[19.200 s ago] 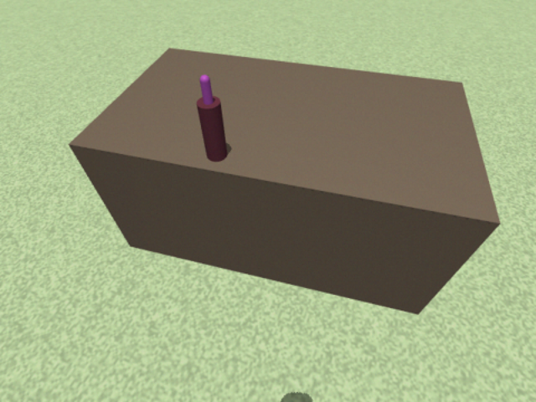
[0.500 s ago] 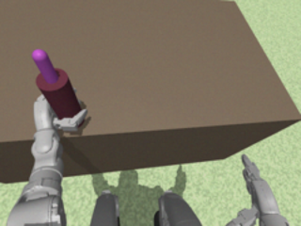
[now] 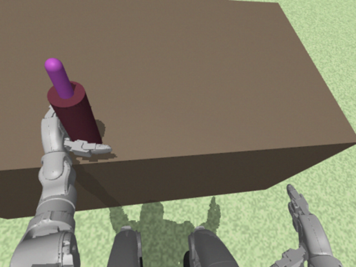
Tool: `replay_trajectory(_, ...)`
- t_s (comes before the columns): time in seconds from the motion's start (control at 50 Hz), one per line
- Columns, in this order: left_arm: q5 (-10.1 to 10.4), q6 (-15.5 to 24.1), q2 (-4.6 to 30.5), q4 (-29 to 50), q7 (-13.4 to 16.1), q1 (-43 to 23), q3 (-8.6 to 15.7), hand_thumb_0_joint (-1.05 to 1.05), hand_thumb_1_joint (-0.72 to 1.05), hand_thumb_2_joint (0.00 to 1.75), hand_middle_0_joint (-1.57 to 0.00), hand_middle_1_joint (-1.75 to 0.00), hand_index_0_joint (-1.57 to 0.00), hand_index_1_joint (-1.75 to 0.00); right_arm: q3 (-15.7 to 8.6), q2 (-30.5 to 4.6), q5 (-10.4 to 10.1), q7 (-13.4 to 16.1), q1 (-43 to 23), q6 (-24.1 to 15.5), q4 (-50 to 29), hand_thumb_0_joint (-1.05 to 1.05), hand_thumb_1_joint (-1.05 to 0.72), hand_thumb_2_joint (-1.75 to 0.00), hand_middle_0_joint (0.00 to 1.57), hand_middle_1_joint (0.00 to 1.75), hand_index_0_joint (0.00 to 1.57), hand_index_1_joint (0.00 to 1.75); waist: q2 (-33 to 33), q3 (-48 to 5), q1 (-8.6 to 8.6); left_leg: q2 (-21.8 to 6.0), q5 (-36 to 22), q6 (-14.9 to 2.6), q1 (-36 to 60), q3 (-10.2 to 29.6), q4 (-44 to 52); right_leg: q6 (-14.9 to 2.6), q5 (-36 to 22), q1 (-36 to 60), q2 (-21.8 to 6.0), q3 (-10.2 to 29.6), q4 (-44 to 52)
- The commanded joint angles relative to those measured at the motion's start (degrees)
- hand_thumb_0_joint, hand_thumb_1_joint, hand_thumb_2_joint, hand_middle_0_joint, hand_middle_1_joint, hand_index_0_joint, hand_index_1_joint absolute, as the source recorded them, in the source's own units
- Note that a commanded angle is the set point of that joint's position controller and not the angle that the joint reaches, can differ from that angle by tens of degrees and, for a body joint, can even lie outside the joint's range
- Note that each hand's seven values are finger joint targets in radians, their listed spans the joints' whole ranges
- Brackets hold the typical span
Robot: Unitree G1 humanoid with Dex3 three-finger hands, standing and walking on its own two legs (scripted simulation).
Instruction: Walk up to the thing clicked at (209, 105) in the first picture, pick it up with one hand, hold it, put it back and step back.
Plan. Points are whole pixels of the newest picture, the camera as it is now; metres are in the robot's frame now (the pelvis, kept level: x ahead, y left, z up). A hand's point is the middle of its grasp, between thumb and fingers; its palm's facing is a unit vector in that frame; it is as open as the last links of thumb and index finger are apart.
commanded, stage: withdraw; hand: left
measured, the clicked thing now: (74, 112) +0.43 +0.19 +0.06
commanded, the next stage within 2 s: rise in 0.34 s
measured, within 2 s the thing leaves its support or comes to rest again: rests again in 0.42 s
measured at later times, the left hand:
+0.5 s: hand (30, 91) +0.45 +0.26 +0.11, palm faces +0.16 -0.99 -0.06, open 16.2 cm
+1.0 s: hand out of the picture +0.33 +0.32 +0.08, palm faces +0.35 -0.86 -0.37, open 17.0 cm
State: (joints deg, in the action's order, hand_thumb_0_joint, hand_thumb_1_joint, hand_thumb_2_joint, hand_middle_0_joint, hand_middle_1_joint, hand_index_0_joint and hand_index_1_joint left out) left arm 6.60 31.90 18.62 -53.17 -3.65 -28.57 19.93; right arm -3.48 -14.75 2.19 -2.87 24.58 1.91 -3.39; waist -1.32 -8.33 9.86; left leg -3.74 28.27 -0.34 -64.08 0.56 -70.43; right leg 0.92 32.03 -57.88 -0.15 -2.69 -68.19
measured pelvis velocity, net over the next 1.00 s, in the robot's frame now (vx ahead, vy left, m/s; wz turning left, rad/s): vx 0.03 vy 0.01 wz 0.01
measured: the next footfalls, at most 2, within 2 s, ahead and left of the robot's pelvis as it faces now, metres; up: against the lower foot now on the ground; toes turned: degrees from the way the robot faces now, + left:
none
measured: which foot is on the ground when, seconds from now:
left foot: down 0.00-1.00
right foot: down 0.00-1.00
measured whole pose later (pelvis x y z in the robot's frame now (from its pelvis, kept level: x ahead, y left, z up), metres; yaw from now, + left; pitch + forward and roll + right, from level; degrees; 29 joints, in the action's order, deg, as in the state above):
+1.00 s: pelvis +0.03 +0.01 +0.07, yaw +1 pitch +10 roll -1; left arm 1.9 1.8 24.9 -29.5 2.9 -4.1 17.2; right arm -2.1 -13.8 -3.5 1.3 23.0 4.9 13.1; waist 0.7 -6.7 0.3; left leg -2.1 21.8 -0.6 -34.3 -2.0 -46.6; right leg 1.6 24.7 -28.9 -1.3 -1.1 -44.2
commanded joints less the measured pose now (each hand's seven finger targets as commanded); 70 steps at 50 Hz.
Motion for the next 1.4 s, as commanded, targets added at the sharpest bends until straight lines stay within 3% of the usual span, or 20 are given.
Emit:
replay_trajectory(0.0, 0.0, 4.3, 10.9, 13.8, 0.2, -20.8, 1.0, 0.0, -0.41, 0.17, -0.27, -0.24, -0.3, -0.22, -7.7, -10.1, -0.1, 1.5, 1.9, -2.8, -10.4, 0.0, 0.55, -0.04, 0.05, 0.05, 0.05, 0.05, 8.3, -25.0, 0.51, 1.4, -14.6, -0.1, 24.5, 2.0, 9.3, -1.8, -16.6, 5.5, 2.2, 0.3, 8.1)
replay_trajectory(0.18, 0.9, 1.2, 20.5, 21.1, -0.8, -23.7, 5.6, 0.0, -0.36, 0.18, -0.22, -0.2, -0.23, -0.19, -6.3, -8.9, -0.9, 2.5, 4.3, -1.2, -8.1, 0.0, 0.53, -0.05, 0.05, 0.05, 0.05, 0.05, 12.6, -29.7, -2.07, 1.9, -19.3, -0.04, 29.5, 0.5, 10.6, -1.11, -22.5, 13.7, 1.4, 2.0, 11.0)
replay_trajectory(0.26, 1.4, -3.5, 20.6, 19.6, -2.2, -24.0, 5.5, 0.0, -0.39, 0.17, -0.22, -0.19, -0.23, -0.19, -4.7, -7.5, -1.5, 3.0, 2.3, -0.5, -5.8, 0.0, 0.52, -0.05, 0.05, 0.05, 0.05, 0.05, 12.1, -25.8, -2.87, 1.8, -19.8, 0.21, 30.8, 0.5, 13.5, -1.17, -22.4, 15.1, 1.5, 1.7, 13.5)
replay_trajectory(0.28, 1.5, -4.8, 18.9, 17.5, -2.9, -22.6, 3.8, 0.0, -0.42, 0.15, -0.22, -0.18, -0.23, -0.17, -3.6, -6.6, -1.8, 3.1, 1.8, -0.3, -4.8, 0.0, 0.52, -0.05, 0.05, 0.05, 0.05, 0.05, 11.9, -23.2, -3.01, 1.7, -18.7, 0.16, 30.6, 0.2, 14.5, -1.22, -21.3, 14.5, 1.6, 1.8, 14.5)
replay_trajectory(0.32, 1.7, -7.2, 19.3, 12.7, -4.8, -21.0, 4.3, 0.0, -0.42, 0.14, -0.22, -0.18, -0.24, -0.17, -4.5, -7.9, -2.1, 3.6, 0.2, -0.7, -3.4, 0.0, 0.53, -0.05, 0.05, 0.05, 0.05, 0.05, 9.5, -20.3, -2.56, 1.3, -18.5, 0.17, 30.7, 0.6, 16.0, -1.44, -20.4, 14.1, 2.0, 1.1, 15.3)
replay_trajectory(0.44, 4.1, -11.0, 18.2, 7.5, -11.1, -21.6, 2.8, 0.0, -0.52, 0.06, -0.12, -0.12, -0.16, -0.08, -1.4, -6.6, -2.8, 3.8, -1.4, -1.9, 0.4, 0.0, 0.61, -0.03, 0.05, 0.05, 0.05, 0.05, 5.5, -16.9, -2.61, 0.9, -18.9, -0.26, 31.3, 0.6, 19.1, -1.64, -20.2, 15.3, 2.0, 0.3, 17.9)
replay_trajectory(0.46, -3.6, -14.1, 31.7, 9.3, -7.7, -19.5, 5.4, 0.0, -0.52, 0.03, -0.05, -0.04, -0.08, -0.02, -6.0, -11.0, -3.2, 4.4, 1.3, -0.3, -1.8, 0.0, 0.6, -0.04, 0.05, 0.05, 0.05, 0.05, 7.6, -20.7, -5.37, 1.8, -20.0, 0.4, 36.3, -0.1, 22.2, -1.37, -21.0, 20.1, 1.7, 0.3, 20.4)
replay_trajectory(0.5, -3.1, -17.0, 21.5, 7.3, -5.0, -22.0, -0.3, 0.0, -0.54, 0.04, -0.05, -0.05, -0.07, -0.04, -2.2, -7.1, -3.6, 3.9, -0.3, 0.7, 0.1, 0.0, 0.57, -0.05, 0.05, 0.05, 0.05, 0.05, 5.3, -15.7, -3.85, 1.9, -17.4, 0.35, 35.8, -0.4, 23.7, -1.24, -19.4, 19.2, 2.0, 0.1, 21.8)
replay_trajectory(0.54, -4.4, -18.0, 29.9, 12.1, -2.6, -23.2, 3.5, 0.0, -0.53, 0.06, -0.06, -0.06, -0.07, -0.06, -3.8, -8.6, -4.0, 4.3, -2.8, 1.1, 1.2, 0.0, 0.52, -0.06, 0.05, 0.05, 0.05, 0.05, 5.4, -18.7, -5.83, 2.1, -18.3, -0.09, 36.8, -0.7, 24.1, -1.04, -20.4, 22.1, 1.8, 0.6, 22.9)
replay_trajectory(0.6, -6.5, -19.8, 36.6, 14.7, 0.9, -22.0, 6.9, 0.0, -0.56, 0.06, -0.06, -0.08, -0.08, -0.07, -5.3, -10.4, -4.2, 4.8, -2.2, 2.1, -2.4, 0.0, 0.53, -0.06, 0.05, 0.05, 0.05, 0.05, 5.9, -24.3, -6.55, 2.4, -24.9, -0.41, 40.7, -1.4, 23.9, -0.66, -27.2, 28.6, 1.2, 1.2, 23.7)
replay_trajectory(0.68, -6.9, -21.6, 32.0, 12.0, 3.7, -14.2, 5.7, 0.0, -0.5, 0.08, -0.06, -0.04, -0.04, -0.05, -1.8, -6.3, -4.7, 4.6, -0.8, 2.8, 1.2, 0.0, 0.47, -0.08, 0.05, 0.05, 0.05, 0.05, 7.6, -18.5, -7.82, 2.1, -28.3, 0.1, 42.2, -1.5, 26.2, -0.99, -27.3, 27.7, 1.2, 0.8, 25.3)
replay_trajectory(0.78, -6.6, -24.0, 25.0, 14.7, 5.1, -6.6, 1.5, 0.0, -0.43, 0.09, -0.06, -0.03, -0.04, -0.05, -1.1, -5.0, -4.9, 3.9, -2.0, 1.3, 4.7, 0.0, 0.45, -0.09, 0.05, 0.05, 0.05, 0.05, 11.3, -13.9, -8.61, 1.6, -26.2, 0.93, 43.4, -1.4, 29.0, -1.75, -23.4, 26.3, 1.4, -0.1, 26.8)
replay_trajectory(0.86, -5.5, -25.3, 22.3, 26.3, 6.0, 0.8, -0.4, 0.0, -0.42, 0.08, -0.05, -0.03, -0.05, -0.04, -2.8, -7.2, -5.3, 4.4, -0.8, 0.4, 6.8, 0.0, 0.44, -0.09, 0.05, 0.05, 0.05, 0.05, 10.7, -13.8, -8.78, 1.3, -27.9, 1.24, 46.9, -1.2, 29.7, -1.68, -24.5, 27.1, 1.4, -0.8, 27.5)
replay_trajectory(1.04, -3.1, -27.7, 16.6, 60.5, 9.3, 31.4, 0.7, 0.0, -0.36, 0.08, -0.04, -0.03, -0.04, -0.03, -4.9, -7.8, -6.0, 7.0, -1.8, -0.6, 5.5, 0.0, 0.45, -0.08, 0.05, 0.06, 0.05, 0.06, 6.9, -9.6, -10.83, 2.0, -28.1, 1.02, 46.4, -2.2, 31.4, -1.15, -26.9, 33.1, 0.7, -0.9, 28.7)
replay_trajectory(1.1, -2.9, -28.3, 12.6, 65.6, 9.6, 42.5, -0.4, 0.0, -0.36, 0.08, -0.04, -0.04, -0.04, -0.03, -3.6, -5.4, -6.2, 7.4, -0.6, -0.6, 5.0, 0.0, 0.45, -0.08, 0.05, 0.05, 0.05, 0.05, 5.3, -3.5, -10.91, 2.5, -21.1, 0.77, 43.4, -2.8, 32.5, -0.97, -21.9, 31.8, 0.3, -0.5, 30.1)
replay_trajectory(1.14, -2.7, -28.4, 12.0, 68.6, 9.6, 47.3, 0.7, 0.0, -0.38, 0.06, -0.04, -0.03, -0.04, -0.03, -4.8, -5.3, -6.0, 7.5, 0.5, -0.5, 6.0, 0.0, 0.46, -0.08, 0.05, 0.05, 0.05, 0.05, 5.6, -2.6, -11.13, 2.8, -20.6, 0.63, 42.4, -3.2, 32.3, -0.87, -21.9, 32.1, 0.1, -0.5, 30.2)
replay_trajectory(1.18, -2.5, -28.7, 9.4, 70.2, 9.1, 52.2, -0.9, 0.0, -0.36, 0.06, -0.04, -0.03, -0.04, -0.02, -4.1, -4.4, -5.9, 7.3, 0.9, -0.9, 5.4, 0.0, 0.47, -0.07, 0.05, 0.05, 0.05, 0.05, 4.8, -1.1, -11.01, 2.9, -21.3, 0.44, 41.9, -3.7, 31.6, -0.71, -23.3, 31.4, -0.1, -0.3, 29.9)
replay_trajectory(1.26, -2.3, -28.5, 9.0, 72.6, 8.7, 55.8, 0.3, 0.0, -0.39, 0.05, -0.04, -0.03, -0.04, -0.03, -5.0, -4.4, -5.8, 7.4, -0.4, -1.5, 4.2, 0.0, 0.49, -0.07, 0.05, 0.05, 0.05, 0.05, 4.0, 1.3, -11.55, 3.0, -15.2, 0.28, 39.8, -3.2, 32.1, -0.98, -16.4, 29.5, -0.1, -0.4, 30.3)
replay_trajectory(1.28, -2.5, -28.4, 8.7, 72.1, 8.5, 53.0, -0.4, 0.0, -0.39, 0.05, -0.04, -0.04, -0.05, -0.02, -6.3, -5.6, -5.6, 7.8, -0.5, -1.8, 4.0, 0.0, 0.49, -0.07, 0.05, 0.05, 0.05, 0.05, 2.6, 1.7, -9.89, 3.1, -13.4, 0.0, 39.9, -3.4, 31.9, -0.68, -15.2, 28.3, -0.2, 0.0, 30.7)
replay_trajectory(1.38, -2.9, -27.9, 8.8, 67.2, 8.3, 52.7, 0.7, 0.0, -0.45, 0.03, -0.04, -0.04, -0.05, -0.03, -5.7, -4.7, -4.9, 8.5, -0.2, -3.2, 8.1, 0.0, 0.51, -0.06, 0.05, 0.05, 0.05, 0.05, 1.8, 3.9, -10.44, 3.5, -10.7, -0.23, 38.1, -3.5, 31.1, -0.6, -12.5, 26.3, -0.7, 0.5, 30.5)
